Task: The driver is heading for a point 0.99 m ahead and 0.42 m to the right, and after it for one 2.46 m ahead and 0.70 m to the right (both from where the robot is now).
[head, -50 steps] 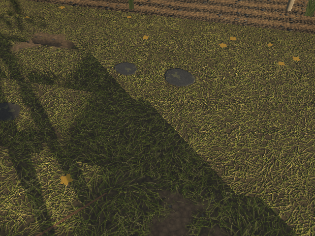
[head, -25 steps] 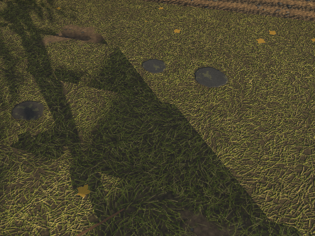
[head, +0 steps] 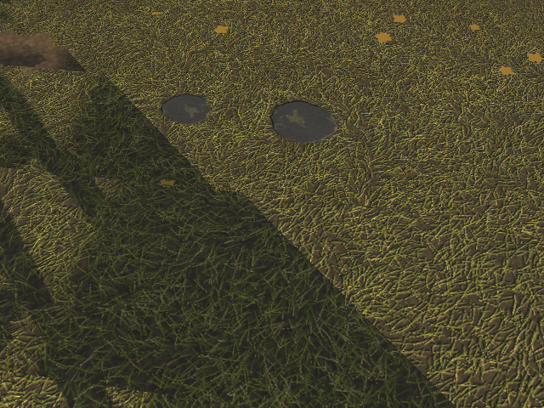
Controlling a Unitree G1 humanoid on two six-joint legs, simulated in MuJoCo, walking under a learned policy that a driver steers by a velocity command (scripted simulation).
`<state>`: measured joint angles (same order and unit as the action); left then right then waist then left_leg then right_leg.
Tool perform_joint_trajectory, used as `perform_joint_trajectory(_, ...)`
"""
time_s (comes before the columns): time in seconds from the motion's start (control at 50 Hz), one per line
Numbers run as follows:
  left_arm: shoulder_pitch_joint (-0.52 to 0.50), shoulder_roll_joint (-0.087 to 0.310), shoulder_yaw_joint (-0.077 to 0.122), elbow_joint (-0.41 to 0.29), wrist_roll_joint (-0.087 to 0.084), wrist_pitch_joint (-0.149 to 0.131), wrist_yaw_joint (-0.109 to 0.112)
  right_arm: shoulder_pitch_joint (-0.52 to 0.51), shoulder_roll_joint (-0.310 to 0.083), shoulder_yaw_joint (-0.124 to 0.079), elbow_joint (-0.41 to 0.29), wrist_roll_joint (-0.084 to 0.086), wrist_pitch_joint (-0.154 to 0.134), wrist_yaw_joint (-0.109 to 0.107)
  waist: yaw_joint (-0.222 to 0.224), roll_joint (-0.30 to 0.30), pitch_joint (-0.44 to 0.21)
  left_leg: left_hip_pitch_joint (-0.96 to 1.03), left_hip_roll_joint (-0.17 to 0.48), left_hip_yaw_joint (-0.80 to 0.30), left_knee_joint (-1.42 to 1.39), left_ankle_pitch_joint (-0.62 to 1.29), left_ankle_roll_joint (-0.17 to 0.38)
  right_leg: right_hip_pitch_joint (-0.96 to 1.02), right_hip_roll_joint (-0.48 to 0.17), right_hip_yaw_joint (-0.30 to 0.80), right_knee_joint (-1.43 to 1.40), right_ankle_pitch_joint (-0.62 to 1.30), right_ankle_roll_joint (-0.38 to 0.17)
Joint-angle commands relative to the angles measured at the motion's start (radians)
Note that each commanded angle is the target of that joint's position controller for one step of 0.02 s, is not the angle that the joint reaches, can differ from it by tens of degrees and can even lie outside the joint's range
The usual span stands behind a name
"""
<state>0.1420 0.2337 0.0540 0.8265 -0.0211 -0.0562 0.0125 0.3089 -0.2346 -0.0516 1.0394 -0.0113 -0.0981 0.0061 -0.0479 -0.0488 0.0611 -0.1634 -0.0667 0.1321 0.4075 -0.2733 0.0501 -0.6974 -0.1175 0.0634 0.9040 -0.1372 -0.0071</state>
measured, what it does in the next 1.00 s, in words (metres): walks ahead, turning right: right foot, then left foot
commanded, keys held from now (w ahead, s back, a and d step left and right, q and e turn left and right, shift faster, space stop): w+e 0.12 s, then e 0.74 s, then w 0.14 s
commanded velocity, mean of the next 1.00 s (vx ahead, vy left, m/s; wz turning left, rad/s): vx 0.19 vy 0.00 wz -0.51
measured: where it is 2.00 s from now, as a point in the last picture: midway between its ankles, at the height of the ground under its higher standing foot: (371, 395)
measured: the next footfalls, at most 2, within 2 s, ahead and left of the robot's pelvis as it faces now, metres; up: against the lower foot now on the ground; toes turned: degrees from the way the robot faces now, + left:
right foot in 0.18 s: +0.25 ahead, -0.14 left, +0.00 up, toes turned -8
left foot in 0.84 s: +0.34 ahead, +0.05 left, +0.00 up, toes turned -38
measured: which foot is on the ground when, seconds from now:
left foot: down 0.00-0.20, up 0.22-0.82, down 0.84-1.00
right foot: up 0.00-0.16, down 0.18-0.84, up 0.86-1.00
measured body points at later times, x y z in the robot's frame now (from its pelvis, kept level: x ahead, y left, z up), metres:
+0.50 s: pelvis +0.20 -0.07 +0.01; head +0.24 -0.11 +0.45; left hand +0.37 +0.16 -0.09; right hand +0.28 -0.38 -0.12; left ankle +0.32 +0.10 -0.65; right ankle +0.21 -0.13 -0.73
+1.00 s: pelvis +0.26 -0.02 +0.01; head +0.28 -0.01 +0.45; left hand +0.55 +0.13 -0.09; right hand +0.22 -0.32 -0.09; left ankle +0.31 +0.08 -0.73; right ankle +0.15 -0.13 -0.64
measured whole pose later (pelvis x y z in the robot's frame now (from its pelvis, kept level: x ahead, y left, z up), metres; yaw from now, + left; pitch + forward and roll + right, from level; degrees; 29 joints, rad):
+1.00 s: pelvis +0.26 -0.02 +0.01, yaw -35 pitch +1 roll +0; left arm 0.20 0.34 0.08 0.57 -0.01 0.08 0.04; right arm 0.19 -0.25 -0.04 0.73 0.00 -0.01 0.00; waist -0.01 -0.05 -0.01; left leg -0.23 -0.03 -0.03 0.47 -0.27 0.04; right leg -0.52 0.13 0.20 1.17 -0.43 0.05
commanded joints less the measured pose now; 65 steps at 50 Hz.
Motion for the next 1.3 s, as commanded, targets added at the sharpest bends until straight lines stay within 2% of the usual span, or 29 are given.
perform_joint_trajectory(0.02,0.014,0.037,0.011,-0.058,0.001,0.0,-0.023,-0.064,-0.15,-0.028,-0.058,0.018,-0.005,-0.022,0.034,0.096,-0.056,-0.008,0.298,-0.104,-0.193,0.511,0.144,0.144,0.001,-0.01,-0.151,0.154,-0.04)
perform_joint_trajectory(0.12,-0.056,0.062,0.029,-0.14,0.002,0.02,-0.053,-0.023,-0.189,-0.042,-0.029,0.023,0.033,-0.03,0.035,0.089,-0.014,0.122,0.35,-0.034,-0.102,0.541,0.104,0.139,0.042,-0.07,-0.164,0.019,-0.084)
perform_joint_trajectory(0.16,0.088,0.108,0.059,-0.12,0.008,0.02,-0.06,-0.093,-0.208,-0.047,-0.058,0.024,0.055,-0.042,0.122,0.107,-0.052,0.093,0.312,0.022,0.14,0.874,0.061,0.327,0.127,-0.149,-0.21,-0.04,-0.116)
perform_joint_trajectory(0.18,0.239,0.166,0.09,-0.085,0.011,0.017,-0.056,-0.099,-0.203,-0.044,-0.071,0.023,0.061,-0.05,0.189,0.058,-0.121,0.013,0.251,0.042,0.388,0.837,0.017,0.528,0.158,-0.122,-0.283,0.111,-0.148)
perform_joint_trajectory(0.2,0.273,0.28,0.114,-0.098,0.005,0.018,-0.042,-0.046,-0.157,-0.031,-0.096,-0.009,0.057,-0.05,0.149,-0.208,-0.165,-0.233,0.114,0.064,0.8,0.174,-0.053,0.713,-0.043,0.217,-0.368,0.434,-0.241)
perform_joint_trajectory(0.22,0.217,0.301,0.097,-0.16,0.025,0.004,-0.053,0.058,-0.086,-0.003,-0.113,-0.005,0.027,-0.02,0.063,-0.314,-0.351,-0.482,-0.03,-0.135,1.039,-0.382,-0.072,0.923,-0.232,0.696,-0.503,0.482,-0.435)
perform_joint_trajectory(0.24,0.19,0.218,0.076,-0.18,0.025,-0.001,-0.062,-0.024,-0.175,-0.027,-0.121,0.026,0.01,-0.008,0.105,-0.144,-0.333,-0.533,0.027,-0.244,1.064,-0.328,-0.052,0.872,-0.206,0.613,-0.527,0.486,-0.4)
perform_joint_trajectory(0.26,0.126,0.194,0.068,-0.197,0.02,-0.001,-0.061,-0.087,-0.18,-0.031,-0.146,0.04,0.013,-0.009,0.087,-0.069,-0.208,-0.548,0.059,-0.219,1.025,-0.255,-0.049,0.733,-0.17,0.45,-0.515,0.525,-0.362)
perform_joint_trajectory(0.28,0.081,0.176,0.062,-0.203,0.01,0.003,-0.059,-0.092,-0.17,-0.033,-0.136,0.024,0.029,-0.025,0.056,0.036,-0.149,-0.509,0.1,-0.207,0.963,-0.208,-0.06,0.607,-0.128,0.347,-0.524,0.54,-0.318)
perform_joint_trajectory(0.34,0.055,0.165,0.053,-0.221,0.023,0.004,-0.044,-0.09,-0.169,-0.047,-0.158,0.006,0.082,-0.051,0.016,0.016,-0.157,-0.384,0.133,-0.222,0.794,-0.115,-0.067,0.465,-0.061,0.271,-0.551,0.536,-0.257)
perform_joint_trajectory(0.4,0.108,0.186,0.059,-0.218,0.017,0.012,-0.01,-0.164,-0.134,-0.043,-0.214,-0.005,0.095,-0.06,0.033,0.001,-0.198,-0.433,0.109,-0.236,0.677,-0.029,-0.081,0.536,-0.046,0.259,-0.535,0.648,-0.233)
perform_joint_trajectory(0.5,0.112,0.191,0.061,-0.246,0.012,0.071,0.031,-0.24,-0.116,-0.03,-0.277,-0.007,0.104,-0.051,0.043,-0.015,-0.233,-0.465,0.088,-0.248,0.63,0.063,-0.115,0.576,-0.018,0.284,-0.493,0.64,-0.187)
perform_joint_trajectory(0.6,0.083,0.158,0.041,-0.295,0.024,0.093,0.036,-0.266,-0.121,-0.03,-0.31,0.002,0.103,-0.048,0.042,-0.047,-0.179,-0.468,0.053,-0.252,0.691,0.0,-0.131,0.545,-0.003,0.387,-0.459,0.514,-0.224)
perform_joint_trajectory(0.62,0.1,0.15,0.041,-0.289,0.011,0.099,0.04,-0.305,-0.109,-0.022,-0.339,0.007,0.1,-0.048,0.056,-0.074,-0.142,-0.524,0.063,-0.279,0.583,-0.075,-0.123,0.595,-0.014,0.422,-0.454,0.49,-0.224)
perform_joint_trajectory(0.7,0.096,0.181,0.048,-0.322,0.016,0.124,0.049,-0.311,-0.124,-0.017,-0.369,0.015,0.081,-0.018,0.08,-0.083,-0.194,-0.43,0.04,-0.277,0.48,-0.096,-0.104,0.649,-0.024,0.484,-0.395,0.668,-0.24)
perform_joint_trajectory(0.78,0.03,0.188,0.046,-0.356,-0.001,0.14,0.037,-0.257,-0.119,-0.017,-0.377,0.023,0.074,0.005,0.059,-0.076,-0.199,-0.257,0.018,-0.252,0.304,-0.1,-0.092,0.592,0.023,0.53,-0.393,0.651,-0.224)
perform_joint_trajectory(0.82,-0.025,0.179,0.041,-0.374,-0.021,0.141,0.036,-0.194,-0.12,-0.024,-0.366,0.015,0.069,0.008,0.013,-0.063,-0.196,-0.116,0.024,-0.233,0.07,0.087,-0.067,0.537,0.077,0.524,-0.367,0.494,-0.176)
perform_joint_trajectory(0.84,-0.018,0.154,0.034,-0.383,-0.021,0.14,0.038,-0.166,-0.154,-0.036,-0.361,0.007,0.071,0.005,0.017,0.015,-0.213,0.014,0.11,-0.299,-0.012,0.351,-0.022,0.454,0.138,0.468,-0.274,0.249,-0.128)
perform_joint_trajectory(0.86,0.08,0.108,0.023,-0.379,0.0,0.136,0.039,-0.186,-0.224,-0.049,-0.376,-0.009,0.083,0.0,0.086,0.299,-0.226,0.168,0.332,-0.501,0.024,0.873,0.109,0.259,0.31,0.314,-0.036,-0.395,-0.054)
perform_joint_trajectory(0.88,0.109,0.192,0.049,-0.364,0.01,0.122,0.035,-0.111,-0.215,-0.045,-0.373,-0.033,0.081,0.009,0.053,0.311,-0.23,0.155,0.472,-0.677,-0.021,0.875,0.276,0.127,0.364,0.265,0.192,-0.641,0.008)
perform_joint_trajectory(0.9,0.109,0.253,0.071,-0.349,0.009,0.112,0.029,-0.145,-0.216,-0.047,-0.38,-0.018,0.076,0.011,0.081,0.222,-0.18,0.105,0.481,-0.658,-0.044,0.674,0.298,0.06,0.285,0.213,0.341,-0.543,0.044)
perform_joint_trajectory(0.92,0.095,0.271,0.077,-0.327,0.01,0.117,0.032,-0.205,-0.168,-0.033,-0.399,0.002,0.076,0.004,0.086,0.174,-0.13,0.066,0.405,-0.567,-0.057,0.447,0.247,0.037,0.233,0.185,0.364,-0.434,0.057)
perform_joint_trajectory(0.96,0.074,0.201,0.054,-0.311,0.015,0.136,0.033,-0.215,-0.095,0.001,-0.401,0.019,0.079,-0.007,0.067,0.132,-0.085,0.03,0.304,-0.492,-0.125,0.074,0.179,0.043,0.196,0.179,0.357,-0.29,0.069)
perform_joint_trajectory(1.0,0.067,0.146,0.03,-0.312,0.0,0.122,0.017,-0.14,-0.117,0.0,-0.365,0.028,0.074,-0.015,0.042,0.171,-0.052,0.048,0.257,-0.461,-0.196,-0.121,0.163,0.031,0.177,0.125,0.274,-0.22,0.07)
perform_joint_trajectory(1.06,0.003,0.16,0.033,-0.324,0.0,0.083,0.011,-0.047,-0.173,-0.017,-0.341,0.027,0.061,-0.018,-0.012,0.185,-0.02,0.131,0.276,-0.476,-0.232,-0.178,0.186,-0.02,0.135,0.076,0.103,-0.174,0.067)
perform_joint_trajectory(1.12,-0.053,0.124,0.014,-0.331,0.005,0.047,0.002,-0.009,-0.205,-0.023,-0.321,0.032,0.058,-0.019,-0.046,0.205,-0.019,0.133,0.288,-0.45,-0.262,-0.117,0.191,0.043,0.078,0.0,-0.083,-0.154,0.06)
perform_joint_trajectory(1.2,-0.047,0.116,0.01,-0.315,-0.003,0.017,-0.016,0.01,-0.238,-0.025,-0.298,0.04,0.058,-0.005,-0.049,0.21,-0.008,0.051,0.282,-0.398,-0.268,-0.064,0.188,0.197,0.089,-0.06,-0.262,-0.15,0.027)
perform_joint_trajectory(1.26,0.001,0.12,0.012,-0.293,-0.007,0.0,-0.03,0.011,-0.242,-0.025,-0.289,0.052,0.066,0.013,-0.006,0.21,-0.031,-0.012,0.295,-0.381,-0.24,-0.036,0.189,0.345,0.104,-0.085,-0.329,-0.115,-0.011)
perform_joint_trajectory(1.3,0.119,0.119,0.021,-0.249,-0.001,-0.001,-0.033,0.005,-0.216,-0.015,-0.288,0.062,0.066,0.017,0.067,0.193,-0.067,-0.113,0.266,-0.336,-0.155,0.038,0.155,0.569,0.134,-0.112,-0.413,-0.077,-0.032)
